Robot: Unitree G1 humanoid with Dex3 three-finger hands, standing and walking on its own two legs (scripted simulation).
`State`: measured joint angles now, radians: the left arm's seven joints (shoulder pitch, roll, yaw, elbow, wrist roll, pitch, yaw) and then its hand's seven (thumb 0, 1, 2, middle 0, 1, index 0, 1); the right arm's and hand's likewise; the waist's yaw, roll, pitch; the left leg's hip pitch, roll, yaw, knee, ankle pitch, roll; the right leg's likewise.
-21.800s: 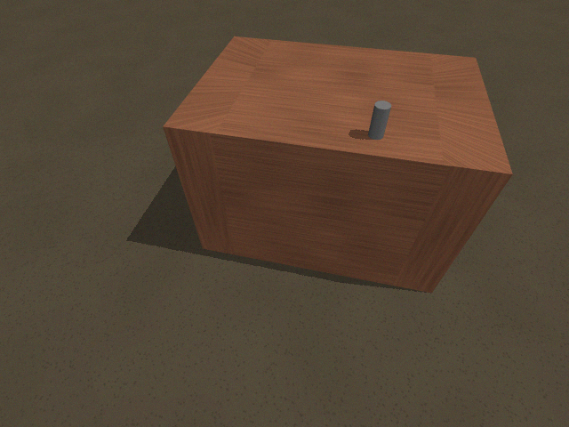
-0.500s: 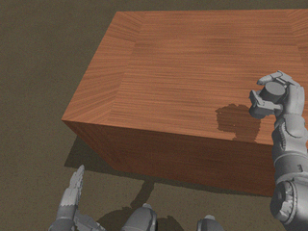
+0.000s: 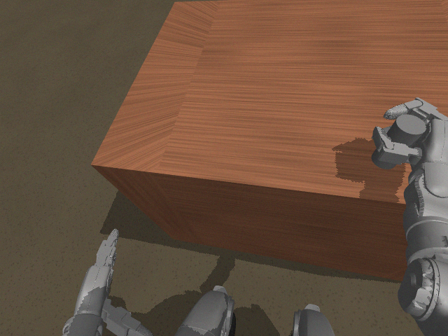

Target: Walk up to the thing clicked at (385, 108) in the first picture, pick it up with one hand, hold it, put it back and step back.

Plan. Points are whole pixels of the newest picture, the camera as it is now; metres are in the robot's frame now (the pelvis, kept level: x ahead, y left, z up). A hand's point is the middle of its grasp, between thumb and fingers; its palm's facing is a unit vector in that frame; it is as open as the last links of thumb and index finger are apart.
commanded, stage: lower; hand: right
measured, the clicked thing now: (396, 143) +0.48 -0.21 +0.02
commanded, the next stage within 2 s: loosen in 0.16 s
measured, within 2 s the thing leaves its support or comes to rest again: rests again in 0.06 s
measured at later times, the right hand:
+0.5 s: hand (393, 141) +0.48 -0.20 +0.03, palm faces +0.16 +0.99 +0.01, open 6.3 cm
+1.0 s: hand (392, 139) +0.48 -0.20 +0.03, palm faces +0.16 +0.99 +0.01, open 13.5 cm
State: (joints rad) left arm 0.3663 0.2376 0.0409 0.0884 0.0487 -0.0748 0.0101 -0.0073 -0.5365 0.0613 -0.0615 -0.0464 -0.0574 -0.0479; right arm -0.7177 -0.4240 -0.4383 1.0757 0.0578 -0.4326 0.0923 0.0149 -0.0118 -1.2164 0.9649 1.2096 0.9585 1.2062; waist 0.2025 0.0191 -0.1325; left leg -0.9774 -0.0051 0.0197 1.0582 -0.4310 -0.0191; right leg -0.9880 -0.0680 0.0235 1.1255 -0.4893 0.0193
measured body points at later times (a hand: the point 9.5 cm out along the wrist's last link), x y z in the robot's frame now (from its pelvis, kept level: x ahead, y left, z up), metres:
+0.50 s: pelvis +0.00 +0.00 -0.01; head +0.11 -0.04 +0.43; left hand +0.15 +0.26 +0.00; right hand +0.46 -0.26 +0.03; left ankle +0.04 +0.14 -0.65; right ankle +0.02 -0.13 -0.65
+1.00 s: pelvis +0.00 +0.00 -0.01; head +0.12 -0.04 +0.42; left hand +0.16 +0.26 -0.01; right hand +0.47 -0.26 +0.03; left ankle +0.04 +0.14 -0.65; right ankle +0.02 -0.13 -0.65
